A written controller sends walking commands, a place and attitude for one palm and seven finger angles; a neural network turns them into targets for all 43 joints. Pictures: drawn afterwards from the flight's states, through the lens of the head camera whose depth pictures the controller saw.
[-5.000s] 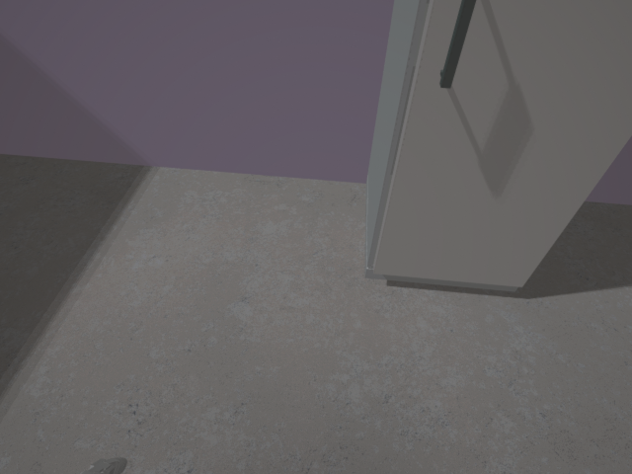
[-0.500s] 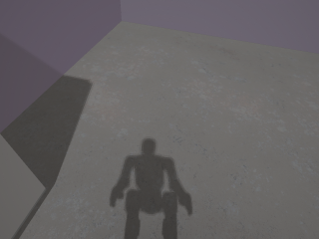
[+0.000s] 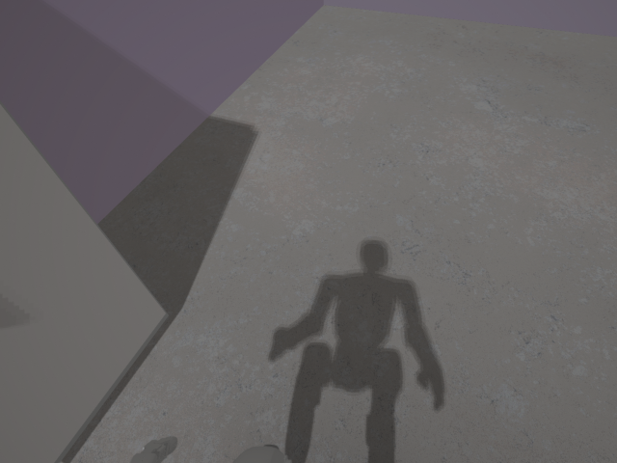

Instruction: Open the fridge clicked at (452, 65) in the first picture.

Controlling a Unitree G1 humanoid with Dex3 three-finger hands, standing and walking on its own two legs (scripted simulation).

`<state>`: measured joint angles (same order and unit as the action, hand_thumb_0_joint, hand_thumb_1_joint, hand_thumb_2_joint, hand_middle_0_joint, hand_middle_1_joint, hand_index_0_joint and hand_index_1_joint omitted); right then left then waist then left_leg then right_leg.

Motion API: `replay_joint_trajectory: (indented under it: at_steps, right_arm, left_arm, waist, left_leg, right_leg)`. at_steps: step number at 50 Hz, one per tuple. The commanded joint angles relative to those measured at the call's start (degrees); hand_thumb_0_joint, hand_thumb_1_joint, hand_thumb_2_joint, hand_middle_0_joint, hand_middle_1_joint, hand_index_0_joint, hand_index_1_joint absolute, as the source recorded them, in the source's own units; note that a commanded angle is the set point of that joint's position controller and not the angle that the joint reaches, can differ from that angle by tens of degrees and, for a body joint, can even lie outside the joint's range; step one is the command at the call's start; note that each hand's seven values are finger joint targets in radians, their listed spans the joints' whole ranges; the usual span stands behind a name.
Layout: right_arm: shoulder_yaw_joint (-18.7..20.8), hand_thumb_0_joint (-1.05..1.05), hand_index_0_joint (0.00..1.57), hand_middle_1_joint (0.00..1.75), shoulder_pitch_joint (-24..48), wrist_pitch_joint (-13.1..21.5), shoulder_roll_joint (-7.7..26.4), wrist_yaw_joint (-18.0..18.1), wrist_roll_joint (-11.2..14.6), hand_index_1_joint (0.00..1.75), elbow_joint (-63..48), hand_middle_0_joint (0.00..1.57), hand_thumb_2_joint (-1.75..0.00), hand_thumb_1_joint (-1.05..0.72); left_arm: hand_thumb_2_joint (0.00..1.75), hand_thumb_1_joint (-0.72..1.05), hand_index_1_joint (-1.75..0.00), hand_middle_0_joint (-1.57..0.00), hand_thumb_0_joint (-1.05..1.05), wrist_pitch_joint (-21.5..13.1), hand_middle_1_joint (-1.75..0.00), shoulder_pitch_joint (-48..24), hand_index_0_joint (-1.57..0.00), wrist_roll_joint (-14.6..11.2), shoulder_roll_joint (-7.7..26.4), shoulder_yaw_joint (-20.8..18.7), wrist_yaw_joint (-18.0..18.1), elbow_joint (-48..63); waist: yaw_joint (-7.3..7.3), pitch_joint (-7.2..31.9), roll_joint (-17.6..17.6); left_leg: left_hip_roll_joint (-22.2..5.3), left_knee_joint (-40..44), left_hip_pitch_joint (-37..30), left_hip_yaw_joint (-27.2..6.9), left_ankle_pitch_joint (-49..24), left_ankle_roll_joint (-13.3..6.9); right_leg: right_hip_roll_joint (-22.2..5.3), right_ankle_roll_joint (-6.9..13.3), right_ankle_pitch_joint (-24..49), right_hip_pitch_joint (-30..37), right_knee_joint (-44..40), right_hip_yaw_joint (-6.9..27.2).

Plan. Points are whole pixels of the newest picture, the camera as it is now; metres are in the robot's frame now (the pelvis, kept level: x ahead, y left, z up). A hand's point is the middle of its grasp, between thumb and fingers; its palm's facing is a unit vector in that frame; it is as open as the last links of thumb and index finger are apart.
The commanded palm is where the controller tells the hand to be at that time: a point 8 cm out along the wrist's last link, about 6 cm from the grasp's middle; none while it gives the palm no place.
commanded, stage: turn to face it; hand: left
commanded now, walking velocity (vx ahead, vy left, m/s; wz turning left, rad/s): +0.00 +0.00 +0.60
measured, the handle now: out of the picture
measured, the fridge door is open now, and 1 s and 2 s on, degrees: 0 0 0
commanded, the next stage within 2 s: take the last steps up to it in 1.88 s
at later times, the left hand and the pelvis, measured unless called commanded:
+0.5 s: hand out of the picture -0.04 +0.27 -0.18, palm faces +0.35 -0.90 -0.27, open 7.4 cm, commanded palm none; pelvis -0.01 +0.04 -0.01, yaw +19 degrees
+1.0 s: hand out of the picture -0.01 +0.20 -0.14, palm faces +0.57 -0.77 -0.29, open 7.4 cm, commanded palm none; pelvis +0.02 -0.01 +0.00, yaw +37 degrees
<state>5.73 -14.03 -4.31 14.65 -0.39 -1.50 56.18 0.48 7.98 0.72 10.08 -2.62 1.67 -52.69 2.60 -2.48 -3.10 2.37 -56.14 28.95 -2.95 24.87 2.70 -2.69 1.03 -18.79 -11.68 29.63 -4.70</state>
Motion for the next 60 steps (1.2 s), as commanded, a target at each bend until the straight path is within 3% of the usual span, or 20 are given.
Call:
replay_joint_trajectory:
  at_steps: [1,10,13,15,16,17,18,19,24,33,36,38,39,40,41,42,43,46,50,60]
  right_arm:
    - [0.81,0.0,0.2,0.3,0.39,0.82,2.79,-0.95,0.03,0.3,-4.23,0.2,-0.9,-0.9]
    - [-0.51,0.0,0.2,0.3,10.03,1.04,2.72,-1.47,0.41,0.3,-8.38,0.2,-0.9,-0.9]
    - [-0.91,0.0,0.2,0.3,9.09,1.84,2.95,-1.42,0.55,0.3,-8.99,0.2,-0.9,-0.9]
    - [-0.55,0.0,0.2,0.3,5.07,2.43,4.54,-1.22,0.41,0.3,-8.72,0.2,-0.9,-0.9]
    - [0.33,0.0,0.2,0.3,-0.41,3.0,7.58,-1.11,0.19,0.3,-7.46,0.2,-0.9,-0.9]
    - [2.05,0.0,0.2,0.3,-4.73,3.74,14.79,-0.69,-0.01,0.3,-7.07,0.2,-0.9,-0.9]
    - [2.4,0.0,0.2,0.3,-7.9,3.38,17.21,-0.26,1.02,0.3,-5.7,0.2,-0.9,-0.9]
    - [1.89,0.0,0.2,0.3,-6.66,3.17,15.42,0.1,0.91,0.3,-5.5,0.2,-0.9,-0.9]
    - [0.04,0.0,0.2,0.3,4.37,3.86,9.84,0.99,0.36,0.3,-8.64,0.2,-0.9,-0.9]
    - [0.92,0.0,0.2,0.3,2.39,3.09,10.52,0.58,-0.02,0.3,-7.8,0.2,-0.9,-0.9]
    - [1.21,0.0,0.2,0.3,3.86,2.82,10.51,0.48,-0.06,0.3,-8.34,0.2,-0.9,-0.9]
    - [1.3,0.0,0.2,0.3,5.4,2.69,9.88,0.39,0.38,0.3,-8.85,0.2,-0.9,-0.9]
    - [1.08,0.0,0.2,0.3,4.62,2.74,7.4,0.17,0.87,0.3,-9.07,0.2,-0.9,-0.9]
    - [0.34,0.0,0.2,0.3,3.38,2.79,3.22,-0.11,1.22,0.3,-10.17,0.2,-0.9,-0.9]
    - [0.86,0.0,0.2,0.3,4.36,2.49,5.33,0.04,0.47,0.3,-10.82,0.2,-0.9,-0.9]
    - [1.24,0.0,0.2,0.3,4.25,1.9,6.04,-0.21,0.2,0.3,-10.03,0.2,-0.9,-0.9]
    - [1.33,0.0,0.2,0.3,3.83,1.39,5.53,-0.52,0.02,0.3,-8.52,0.2,-0.9,-0.9]
    - [0.77,0.0,0.2,0.3,1.61,1.19,4.16,-1.32,0.02,0.3,-6.36,0.2,-0.9,-0.9]
    - [0.24,0.0,0.2,0.3,5.03,0.77,3.65,-1.32,0.26,0.3,-6.96,0.2,-0.9,-0.9]
    - [-1.33,0.0,0.2,0.3,9.05,1.89,2.69,-1.38,0.78,0.3,-8.84,0.2,-0.9,-0.9]
  left_arm:
    - [0.9,0.9,-0.3,-0.2,0.0,-1.09,-0.3,-0.71,-0.2,0.37,9.55,-2.1,0.5,4.37]
    - [0.9,0.9,-0.3,-0.2,0.0,-0.61,-0.3,6.49,-0.2,1.0,13.1,-2.79,0.36,3.2]
    - [0.9,0.9,-0.3,-0.2,0.0,-0.26,-0.3,6.34,-0.2,1.03,14.44,-3.43,0.18,3.66]
    - [0.9,0.9,-0.3,-0.2,0.0,-0.13,-0.3,5.89,-0.2,0.61,14.59,-3.59,-0.06,3.45]
    - [0.9,0.9,-0.3,-0.2,0.0,-0.03,-0.3,5.46,-0.2,0.09,13.99,-3.63,-0.26,3.93]
    - [0.9,0.9,-0.3,-0.2,0.0,0.04,-0.3,5.4,-0.2,-0.5,10.0,-2.92,-0.85,6.37]
    - [0.9,0.9,-0.3,-0.2,0.0,0.54,-0.3,2.27,-0.2,-0.08,8.82,-1.9,-0.61,8.16]
    - [0.9,0.9,-0.3,-0.2,0.0,1.14,-0.3,1.52,-0.2,0.22,9.66,-2.23,-0.46,7.99]
    - [0.9,0.9,-0.3,-0.2,0.0,1.33,-0.3,3.28,-0.2,0.19,9.49,-2.97,-1.19,4.7]
    - [0.9,0.9,-0.3,-0.2,0.0,1.28,-0.3,-0.27,-0.2,-0.19,8.32,-2.45,-0.65,6.66]
    - [0.9,0.9,-0.3,-0.2,0.0,0.74,-0.3,2.0,-0.2,-0.53,8.24,-2.28,-0.43,6.88]
    - [0.9,0.9,-0.3,-0.2,0.0,0.05,-0.3,6.27,-0.2,-0.6,8.97,-2.59,-0.26,5.89]
    - [0.9,0.9,-0.3,-0.2,0.0,-0.57,-0.3,7.74,-0.2,-0.22,11.57,-3.1,0.05,5.65]
    - [0.9,0.9,-0.3,-0.2,0.0,-1.16,-0.3,8.45,-0.2,0.85,17.84,-4.19,0.62,6.03]
    - [0.9,0.9,-0.3,-0.2,0.0,-0.7,-0.3,8.01,-0.2,0.47,18.8,-3.86,0.69,6.62]
    - [0.9,0.9,-0.3,-0.2,0.0,-0.77,-0.3,4.73,-0.2,0.44,15.72,-3.49,0.78,7.24]
    - [0.9,0.9,-0.3,-0.2,0.0,-0.85,-0.3,1.76,-0.2,0.32,13.89,-3.14,0.7,7.72]
    - [0.9,0.9,-0.3,-0.2,0.0,-1.3,-0.3,-0.09,-0.2,0.23,10.28,-1.82,0.34,7.94]
    - [0.9,0.9,-0.3,-0.2,0.0,-1.42,-0.3,6.33,-0.2,0.39,10.82,-2.04,0.47,5.54]
    - [0.9,0.9,-0.3,-0.2,0.0,-0.09,-0.3,8.9,-0.2,1.04,14.45,-3.35,0.09,3.48]
  waist:
    - [-0.27,-2.53,12.56]
    - [-4.67,-0.51,14.7]
    - [-4.74,2.87,15.15]
    - [-2.43,5.97,13.01]
    - [0.73,9.6,6.24]
    - [2.75,12.7,-12.48]
    - [3.5,13.95,-14.36]
    - [2.68,12.37,-8.01]
    - [-1.63,6.53,-5.61]
    - [-0.57,4.59,-5.66]
    - [-1.74,5.57,-7.62]
    - [-4.04,7.05,-5.35]
    - [-4.75,7.8,1.16]
    - [-5.05,8.54,19.75]
    - [-5.12,7.47,18.82]
    - [-3.53,5.04,14.19]
    - [-2.29,2.07,15.72]
    - [-0.53,0.3,11.73]
    - [-3.26,1.49,13.22]
    - [-5.08,3.58,16.24]
  left_leg:
    - [-4.65,-13.87,6.57,2.71,-4.02,1.62]
    - [-5.85,4.82,0.82,8.32,-1.56,1.92]
    - [-4.85,13.62,-4.65,10.55,-2.15,0.57]
    - [-4.0,24.39,-12.14,11.14,-8.67,-0.43]
    - [-5.8,31.23,-23.4,7.5,-20.17,-1.98]
    - [-21.9,32.57,-35.49,-14.05,-45.22,-9.31]
    - [-27.78,32.08,-35.86,-18.89,-62.1,-15.08]
    - [-27.4,31.91,-33.31,-14.22,-55.81,-16.02]
    - [-15.45,34.59,-21.69,-7.06,-38.8,-10.83]
    - [-14.82,35.52,-18.23,-14.72,-29.25,-12.63]
    - [-13.38,32.71,-15.73,-16.76,-33.34,-11.87]
    - [-10.69,28.43,-11.04,-15.88,-29.66,-9.18]
    - [-7.19,23.21,-4.07,-13.54,-20.86,-5.97]
    - [1.42,9.33,6.26,-2.24,1.16,-0.75]
    - [0.49,-2.23,5.83,-1.5,10.0,-0.27]
    - [-1.33,-9.19,5.26,-3.23,6.28,-0.58]
    - [-2.42,-12.6,5.54,-2.74,3.33,-0.27]
    - [-3.75,-15.04,5.75,0.8,-4.03,1.36]
    - [-4.48,-10.15,6.03,3.13,-3.3,2.46]
    - [-4.44,14.76,-6.21,10.29,-1.29,0.01]
  right_leg:
    - [-14.53,3.51,22.7,0.76,-10.81,3.88]
    - [-17.93,5.18,31.51,6.91,-6.93,-0.79]
    - [-18.55,4.53,34.55,8.71,-2.78,-2.45]
    - [-17.74,2.03,34.82,7.9,4.96,-5.31]
    - [-16.23,-0.66,29.58,1.43,15.71,-6.78]
    - [-6.91,-5.75,-5.15,-16.96,29.92,-7.71]
    - [-4.35,-6.41,-20.6,-22.52,36.98,-0.99]
    - [-6.1,-5.78,-18.25,-22.8,39.38,1.85]
    - [-4.41,-6.62,-4.53,-19.32,37.34,3.99]
    - [-1.23,-6.79,-6.24,-13.75,20.16,4.06]
    - [0.97,-6.14,-4.97,-6.86,10.71,3.4]
    - [1.11,-5.72,4.32,2.35,-1.64,2.84]
    - [-3.98,-4.55,7.2,10.45,-8.98,7.34]
    - [-20.64,0.86,11.19,16.33,-14.34,24.03]
    - [-27.02,5.73,14.95,8.38,-14.19,26.31]
    - [-23.7,6.41,11.79,3.71,-14.19,20.95]
    - [-20.74,4.82,8.86,0.25,-14.8,17.81]
    - [-14.88,2.97,21.02,2.43,-10.79,5.77]
    - [-16.1,3.84,31.11,8.75,-9.14,2.12]
    - [-19.49,4.16,34.23,8.73,-2.86,-3.41]
